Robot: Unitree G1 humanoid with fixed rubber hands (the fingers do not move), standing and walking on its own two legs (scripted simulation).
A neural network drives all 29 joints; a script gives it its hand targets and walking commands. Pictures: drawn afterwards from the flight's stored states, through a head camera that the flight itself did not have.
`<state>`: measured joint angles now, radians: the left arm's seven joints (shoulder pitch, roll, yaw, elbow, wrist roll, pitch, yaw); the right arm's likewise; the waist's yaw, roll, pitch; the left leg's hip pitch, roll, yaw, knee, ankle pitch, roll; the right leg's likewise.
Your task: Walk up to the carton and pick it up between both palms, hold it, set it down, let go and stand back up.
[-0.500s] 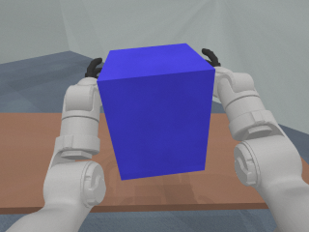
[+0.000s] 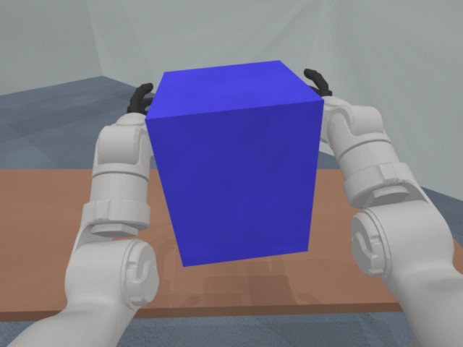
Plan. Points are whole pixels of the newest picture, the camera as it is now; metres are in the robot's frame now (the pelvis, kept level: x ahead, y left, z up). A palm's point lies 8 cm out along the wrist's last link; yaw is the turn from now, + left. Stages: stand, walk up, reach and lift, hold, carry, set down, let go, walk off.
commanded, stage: set down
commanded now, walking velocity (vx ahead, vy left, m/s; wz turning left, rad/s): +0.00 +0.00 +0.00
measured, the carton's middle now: (233, 158) +0.36 +0.00 +0.24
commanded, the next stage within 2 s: none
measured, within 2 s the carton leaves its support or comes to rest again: neither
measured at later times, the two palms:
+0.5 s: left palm (146, 128) +0.44 +0.15 +0.26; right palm (298, 135) +0.45 -0.14 +0.24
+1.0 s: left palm (137, 137) +0.44 +0.17 +0.24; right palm (291, 135) +0.44 -0.12 +0.24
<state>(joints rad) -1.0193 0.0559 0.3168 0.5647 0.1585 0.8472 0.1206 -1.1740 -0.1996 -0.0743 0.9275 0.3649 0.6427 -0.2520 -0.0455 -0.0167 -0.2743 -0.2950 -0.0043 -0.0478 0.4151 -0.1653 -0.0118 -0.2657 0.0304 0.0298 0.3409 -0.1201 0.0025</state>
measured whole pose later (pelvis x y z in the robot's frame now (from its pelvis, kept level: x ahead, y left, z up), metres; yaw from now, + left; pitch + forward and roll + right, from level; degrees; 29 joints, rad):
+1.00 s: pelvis +0.04 +0.01 +0.00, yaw +0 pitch +0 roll -2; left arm -0.85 0.04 0.32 0.42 0.26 0.64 0.05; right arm -0.96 -0.13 0.01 0.83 0.31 0.33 -0.21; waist -0.05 -0.02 -0.13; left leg -0.16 0.00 -0.05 0.38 -0.22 -0.01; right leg -0.10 0.03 0.03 0.25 -0.15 0.00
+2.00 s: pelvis +0.05 +0.00 +0.00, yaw +0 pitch +1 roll -1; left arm -0.76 -0.09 0.32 0.44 0.37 0.47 0.10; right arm -0.87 -0.10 -0.17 0.92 0.07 0.10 -0.03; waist -0.01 -0.02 -0.04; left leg -0.15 0.00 -0.05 0.35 -0.22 -0.01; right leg -0.10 0.03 0.03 0.25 -0.16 0.00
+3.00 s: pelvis +0.06 +0.00 +0.01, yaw +1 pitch +2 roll -1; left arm -0.70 -0.13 0.35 0.59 0.37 0.25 0.12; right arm -0.78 -0.05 -0.36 0.98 -0.16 -0.06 0.04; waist 0.04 -0.02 -0.02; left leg -0.15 0.00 -0.05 0.33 -0.22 -0.01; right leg -0.11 0.03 0.02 0.25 -0.17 0.00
